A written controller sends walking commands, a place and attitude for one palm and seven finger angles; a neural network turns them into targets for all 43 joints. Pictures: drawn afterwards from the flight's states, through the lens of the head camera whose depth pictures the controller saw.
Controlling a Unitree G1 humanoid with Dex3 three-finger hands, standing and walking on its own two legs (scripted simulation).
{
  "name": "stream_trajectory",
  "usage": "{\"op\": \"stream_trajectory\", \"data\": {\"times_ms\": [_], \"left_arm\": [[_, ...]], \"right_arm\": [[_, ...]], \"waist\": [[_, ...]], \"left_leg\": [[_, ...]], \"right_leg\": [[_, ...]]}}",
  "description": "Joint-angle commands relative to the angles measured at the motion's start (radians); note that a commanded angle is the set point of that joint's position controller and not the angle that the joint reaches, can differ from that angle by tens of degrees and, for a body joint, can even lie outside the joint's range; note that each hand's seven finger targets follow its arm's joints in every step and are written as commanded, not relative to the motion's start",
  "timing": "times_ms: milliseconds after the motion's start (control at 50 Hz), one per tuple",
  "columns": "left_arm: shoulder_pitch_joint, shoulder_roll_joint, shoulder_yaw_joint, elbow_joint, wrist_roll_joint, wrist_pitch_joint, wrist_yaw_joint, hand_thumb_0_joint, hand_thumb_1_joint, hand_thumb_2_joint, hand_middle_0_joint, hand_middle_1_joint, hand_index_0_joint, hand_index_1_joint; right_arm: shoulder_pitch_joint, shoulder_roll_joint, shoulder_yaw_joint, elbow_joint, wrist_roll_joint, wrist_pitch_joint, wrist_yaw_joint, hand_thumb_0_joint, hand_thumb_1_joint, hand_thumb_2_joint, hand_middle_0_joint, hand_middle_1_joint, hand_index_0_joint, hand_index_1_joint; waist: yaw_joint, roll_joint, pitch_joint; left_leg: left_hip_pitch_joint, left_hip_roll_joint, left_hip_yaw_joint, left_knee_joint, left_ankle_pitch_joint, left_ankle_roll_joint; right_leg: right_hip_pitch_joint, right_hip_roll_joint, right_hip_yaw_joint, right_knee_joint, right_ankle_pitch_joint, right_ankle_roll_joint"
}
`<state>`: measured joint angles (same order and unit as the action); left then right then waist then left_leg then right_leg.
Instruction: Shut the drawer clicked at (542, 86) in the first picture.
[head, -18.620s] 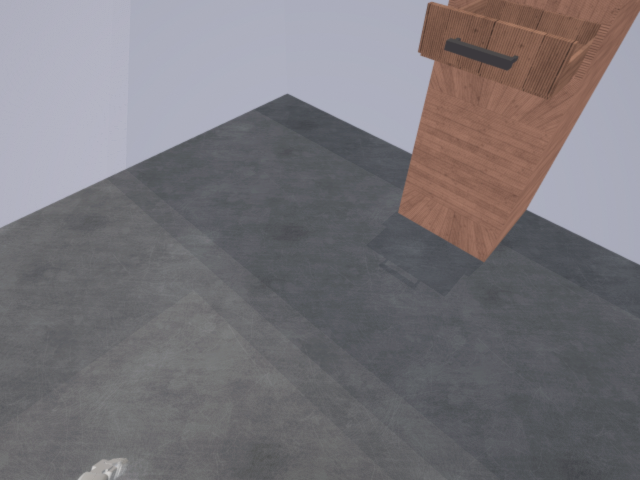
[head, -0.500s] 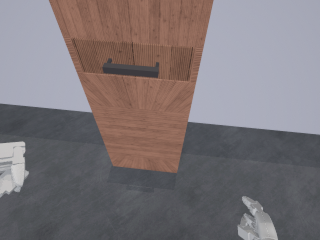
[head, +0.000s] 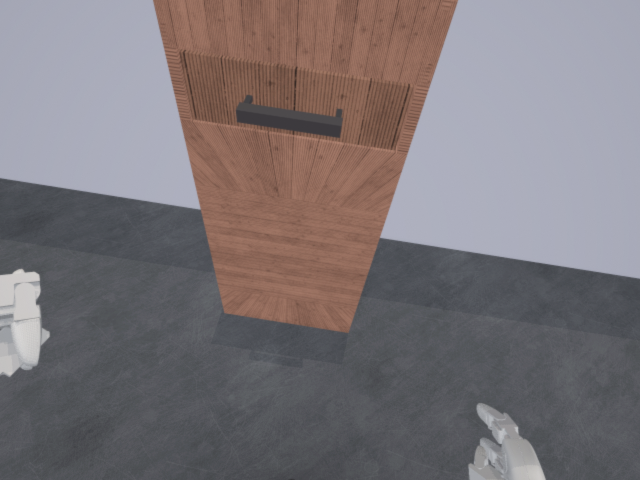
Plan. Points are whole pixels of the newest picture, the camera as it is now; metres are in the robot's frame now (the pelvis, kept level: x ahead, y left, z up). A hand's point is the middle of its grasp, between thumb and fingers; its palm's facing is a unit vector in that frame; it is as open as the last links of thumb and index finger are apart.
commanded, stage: step back with the hand held close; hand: left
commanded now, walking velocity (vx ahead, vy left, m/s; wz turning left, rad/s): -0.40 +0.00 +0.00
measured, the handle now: (291, 113) +0.66 +0.10 +0.08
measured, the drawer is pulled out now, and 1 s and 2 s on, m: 0.00 0.00 0.00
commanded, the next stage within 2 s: stop stepping back and stand still in 0.26 s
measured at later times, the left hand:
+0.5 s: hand out of the picture +0.05 +0.24 +0.18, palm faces +0.39 -0.80 -0.46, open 3.2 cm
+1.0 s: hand out of the picture +0.02 +0.27 +0.15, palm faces +0.40 -0.82 -0.41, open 3.2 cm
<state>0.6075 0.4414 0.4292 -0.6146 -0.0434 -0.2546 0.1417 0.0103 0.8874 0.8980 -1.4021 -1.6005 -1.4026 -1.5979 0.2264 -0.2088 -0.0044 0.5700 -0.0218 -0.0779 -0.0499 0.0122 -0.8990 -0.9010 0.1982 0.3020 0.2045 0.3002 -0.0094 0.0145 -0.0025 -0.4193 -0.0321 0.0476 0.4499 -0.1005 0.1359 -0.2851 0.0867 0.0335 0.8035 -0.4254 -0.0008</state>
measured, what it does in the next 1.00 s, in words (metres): walks backwards: right foot, then left foot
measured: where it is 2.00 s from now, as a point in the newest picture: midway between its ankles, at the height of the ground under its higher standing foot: outside the picture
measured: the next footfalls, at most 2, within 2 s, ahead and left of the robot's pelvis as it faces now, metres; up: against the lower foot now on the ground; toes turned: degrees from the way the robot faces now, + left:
right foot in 0.32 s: -0.11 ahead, -0.08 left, +0.00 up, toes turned -3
left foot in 0.62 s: -0.10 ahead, +0.13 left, +0.00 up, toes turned +1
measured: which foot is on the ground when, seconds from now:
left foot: down 0.00-0.36, up 0.38-0.60, down 0.62-1.00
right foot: up 0.00-0.30, down 0.32-1.00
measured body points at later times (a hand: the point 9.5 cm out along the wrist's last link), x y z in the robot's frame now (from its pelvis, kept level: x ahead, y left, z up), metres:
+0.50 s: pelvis -0.12 -0.02 +0.00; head -0.14 +0.00 +0.45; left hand +0.02 +0.28 +0.20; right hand +0.01 -0.26 -0.09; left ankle -0.09 +0.10 -0.68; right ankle -0.20 -0.09 -0.74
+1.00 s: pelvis -0.17 +0.03 -0.01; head -0.17 +0.04 +0.44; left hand -0.01 +0.32 +0.17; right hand -0.02 -0.21 -0.09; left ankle -0.15 +0.12 -0.73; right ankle -0.20 -0.09 -0.74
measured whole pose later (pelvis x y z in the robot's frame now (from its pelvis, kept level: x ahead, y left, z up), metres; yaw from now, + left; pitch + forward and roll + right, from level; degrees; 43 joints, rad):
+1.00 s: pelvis -0.17 +0.03 -0.01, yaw -1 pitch -1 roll -1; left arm 0.64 0.35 0.36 -0.54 -0.05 -0.20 0.16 0.01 0.89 0.90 -1.40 -1.60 -1.40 -1.60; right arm 0.25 -0.21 0.01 0.62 0.01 -0.08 -0.05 0.01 -0.90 -0.90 0.20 0.30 0.21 0.30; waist 0.01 0.00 0.01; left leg -0.31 0.02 0.05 0.64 -0.34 0.01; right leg -0.17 0.00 -0.07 0.53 -0.33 -0.01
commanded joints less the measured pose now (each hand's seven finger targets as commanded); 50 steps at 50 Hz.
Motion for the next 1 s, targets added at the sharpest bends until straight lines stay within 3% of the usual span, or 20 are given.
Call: {"op": "stream_trajectory", "data": {"times_ms": [0, 80, 180, 280, 300, 340, 360, 400, 480, 560, 600, 660, 680, 760, 820, 840, 880, 920, 960, 980], "left_arm": [[0.068, 0.102, 0.035, -0.217, -0.022, -0.054, 0.000, 0.000, 0.900, 0.900, -1.400, -1.600, -1.400, -1.600], [0.019, 0.121, 0.024, -0.295, -0.029, -0.054, -0.002, 0.000, 0.900, 0.900, -1.400, -1.600, -1.400, -1.600], [0.073, 0.198, 0.095, -0.352, -0.057, -0.054, -0.011, 0.000, 0.900, 0.900, -1.400, -1.600, -1.400, -1.600], [0.165, 0.239, 0.187, -0.304, -0.111, -0.052, -0.021, 0.000, 0.900, 0.900, -1.400, -1.600, -1.400, -1.600], [0.157, 0.254, 0.202, -0.283, -0.114, -0.057, -0.021, 0.000, 0.900, 0.900, -1.400, -1.600, -1.400, -1.600], [0.110, 0.227, 0.170, -0.229, -0.110, -0.047, -0.016, 0.000, 0.900, 0.900, -1.400, -1.600, -1.400, -1.600], [0.110, 0.212, 0.180, -0.170, -0.096, -0.009, -0.008, 0.000, 0.900, 0.900, -1.400, -1.600, -1.400, -1.600], [0.090, 0.109, 0.115, -0.054, -0.058, 0.058, -0.012, 0.000, 0.900, 0.900, -1.400, -1.600, -1.400, -1.600], [-0.169, 0.090, -0.007, 0.011, 0.002, 0.048, 0.026, 0.000, 0.900, 0.900, -1.400, -1.600, -1.400, -1.600], [-0.192, 0.112, -0.018, -0.177, 0.021, 0.017, 0.044, 0.000, 0.900, 0.900, -1.400, -1.600, -1.400, -1.600], [-0.155, 0.145, 0.020, -0.300, 0.015, -0.019, 0.044, 0.000, 0.900, 0.900, -1.400, -1.600, -1.400, -1.600], [-0.005, 0.195, 0.114, -0.304, 0.010, -0.026, 0.031, 0.000, 0.900, 0.900, -1.400, -1.600, -1.400, -1.600], [0.008, 0.154, 0.078, -0.279, 0.004, -0.021, 0.018, 0.000, 0.900, 0.900, -1.400, -1.600, -1.400, -1.600], [0.083, 0.111, 0.100, -0.116, -0.007, -0.017, 0.020, 0.000, 0.900, 0.900, -1.400, -1.600, -1.400, -1.600], [0.091, 0.095, 0.078, -0.040, -0.022, -0.004, 0.020, 0.000, 0.900, 0.900, -1.400, -1.600, -1.400, -1.600], [0.059, 0.090, 0.066, -0.044, -0.018, -0.004, 0.020, 0.000, 0.900, 0.900, -1.400, -1.600, -1.400, -1.600], [0.004, 0.074, 0.037, -0.053, -0.007, -0.008, 0.020, 0.000, 0.900, 0.900, -1.400, -1.600, -1.400, -1.600], [-0.036, 0.065, 0.020, -0.086, 0.002, -0.009, 0.027, 0.000, 0.900, 0.900, -1.400, -1.600, -1.400, -1.600], [-0.143, 0.091, 0.007, -0.198, -0.003, -0.015, 0.028, 0.000, 0.900, 0.900, -1.400, -1.600, -1.400, -1.600], [-0.152, 0.090, 0.007, -0.234, -0.005, -0.025, 0.029, 0.000, 0.900, 0.900, -1.400, -1.600, -1.400, -1.600]], "right_arm": [[-0.084, -0.135, -0.055, -0.123, -0.005, -0.078, 0.001, 0.000, -0.900, -0.900, 0.200, 0.300, 0.200, 0.300], [-0.074, -0.128, -0.052, -0.085, -0.013, -0.096, 0.007, 0.000, -0.900, -0.900, 0.200, 0.300, 0.200, 0.300], [-0.060, -0.109, -0.051, -0.093, -0.018, -0.087, 0.027, 0.000, -0.900, -0.900, 0.200, 0.300, 0.200, 0.300], [-0.128, -0.111, -0.043, -0.139, -0.015, -0.042, 0.032, 0.000, -0.900, -0.900, 0.200, 0.300, 0.200, 0.300], [-0.129, -0.115, -0.044, -0.138, -0.004, -0.022, 0.030, 0.000, -0.900, -0.900, 0.200, 0.300, 0.200, 0.300], [-0.141, -0.115, -0.056, -0.127, 0.034, -0.005, 0.024, 0.000, -0.900, -0.900, 0.200, 0.300, 0.200, 0.300], [-0.160, -0.131, -0.086, -0.113, 0.033, 0.000, 0.020, 0.000, -0.900, -0.900, 0.200, 0.300, 0.200, 0.300], [-0.168, -0.084, -0.067, -0.099, 0.042, 0.036, 0.012, 0.000, -0.900, -0.900, 0.200, 0.300, 0.200, 0.300], [-0.184, -0.109, -0.032, -0.087, 0.028, -0.026, -0.046, 0.000, -0.900, -0.900, 0.200, 0.300, 0.200, 0.300], [-0.116, -0.126, -0.041, -0.095, 0.028, -0.089, -0.046, 0.000, -0.900, -0.900, 0.200, 0.300, 0.200, 0.300], [-0.078, -0.138, -0.047, -0.124, 0.026, -0.099, -0.039, 0.000, -0.900, -0.900, 0.200, 0.300, 0.200, 0.300], [-0.037, -0.099, -0.045, -0.117, 0.024, -0.105, -0.007, 0.000, -0.900, -0.900, 0.200, 0.300, 0.200, 0.300], [-0.074, -0.091, -0.037, -0.121, 0.021, -0.105, -0.002, 0.000, -0.900, -0.900, 0.200, 0.300, 0.200, 0.300], [-0.065, -0.126, -0.053, -0.116, 0.037, -0.094, 0.001, 0.000, -0.900, -0.900, 0.200, 0.300, 0.200, 0.300], [-0.062, -0.108, -0.062, -0.122, 0.045, -0.062, 0.001, 0.000, -0.900, -0.900, 0.200, 0.300, 0.200, 0.300], [-0.073, -0.111, -0.066, -0.122, 0.045, -0.055, 0.001, 0.000, -0.900, -0.900, 0.200, 0.300, 0.200, 0.300], [-0.094, -0.107, -0.053, -0.116, 0.037, -0.054, -0.001, 0.000, -0.900, -0.900, 0.200, 0.300, 0.200, 0.300], [-0.090, -0.092, -0.030, -0.107, 0.029, -0.054, -0.009, 0.000, -0.900, -0.900, 0.200, 0.300, 0.200, 0.300], [-0.112, -0.107, -0.034, -0.105, 0.023, -0.066, -0.025, 0.000, -0.900, -0.900, 0.200, 0.300, 0.200, 0.300], [-0.104, -0.133, -0.044, -0.111, 0.015, -0.078, -0.031, 0.000, -0.900, -0.900, 0.200, 0.300, 0.200, 0.300]], "waist": [[0.025, 0.061, -0.154], [0.030, 0.195, -0.269], [0.025, 0.226, -0.395], [0.037, 0.186, -0.312], [0.026, 0.069, -0.259], [0.016, -0.289, -0.107], [0.025, -0.320, -0.022], [-0.028, -0.137, 0.063], [0.011, -0.056, 0.165], [0.024, -0.128, 0.003], [0.018, 0.062, -0.134], [0.013, 0.242, -0.199], [0.011, 0.215, -0.123], [0.006, 0.074, -0.001], [0.000, -0.239, 0.005], [0.007, -0.257, 0.024], [0.009, -0.189, 0.052], [-0.013, -0.161, 0.039], [-0.024, 0.009, 0.017], [-0.015, 0.170, 0.011]], "left_leg": [[0.248, 0.277, -0.298, -0.299, -0.090, -0.048], [0.461, 0.238, -0.227, -0.275, 0.178, -0.120], [0.622, 0.207, -0.146, -0.223, 0.437, -0.159], [0.322, 0.186, -0.095, -0.245, -0.053, -0.212], [0.327, 0.136, -0.043, -0.080, -0.138, -0.210], [0.344, -0.010, -0.110, 0.543, -0.306, -0.201], [0.186, -0.034, -0.153, 0.794, -0.362, -0.202], [-0.065, 0.047, -0.144, 0.704, -0.231, -0.182], [0.009, 0.072, -0.014, 0.288, -0.289, -0.131], [0.185, 0.048, 0.002, -0.061, -0.139, -0.090], [0.404, 0.138, -0.077, -0.039, 0.285, -0.054], [0.558, 0.201, -0.140, 0.011, 0.660, -0.028], [0.395, 0.226, -0.173, -0.065, 0.475, -0.033], [0.096, 0.171, -0.081, -0.040, -0.085, -0.075], [-0.070, 0.045, 0.008, 0.286, -0.310, -0.122], [-0.131, 0.043, -0.011, 0.413, -0.366, -0.125], [-0.160, 0.079, -0.058, 0.444, -0.405, -0.118], [0.042, 0.093, -0.019, 0.193, -0.286, -0.113], [0.271, 0.054, -0.006, -0.014, -0.113, -0.124], [0.335, 0.175, -0.232, -0.125, -0.120, -0.079]], "right_leg": [[-0.038, -0.005, -0.019, -0.056, -0.099, 0.003], [-0.028, 0.007, -0.054, -0.213, -0.119, -0.005], [-0.006, 0.028, -0.078, -0.277, -0.069, -0.012], [0.150, -0.020, -0.086, -0.477, -0.017, -0.045], [0.043, -0.107, -0.031, -0.599, 0.035, -0.061], [-0.443, -0.457, 0.283, -0.799, -0.160, -0.153], [-0.510, -0.501, 0.317, -0.787, -0.263, -0.200], [-0.268, -0.366, 0.091, -0.609, 0.049, -0.168], [-0.121, -0.306, 0.094, -0.606, 0.046, -0.119], [0.121, -0.269, 0.092, -0.450, 0.469, -0.027], [0.111, -0.170, -0.010, -0.224, 0.640, 0.038], [-0.068, -0.087, -0.091, -0.151, 0.237, 0.028], [0.004, -0.079, -0.093, -0.207, 0.015, 0.024], [0.191, -0.086, -0.085, -0.410, 0.146, -0.011], [0.184, -0.299, 0.285, -0.549, 0.007, -0.133], [0.189, -0.357, 0.338, -0.577, 0.021, -0.179], [0.169, -0.383, 0.310, -0.557, 0.070, -0.217], [0.066, -0.305, 0.128, -0.481, 0.131, -0.166], [-0.031, -0.184, -0.019, -0.324, 0.084, -0.081], [-0.116, -0.111, -0.057, -0.171, 0.039, -0.025]]}}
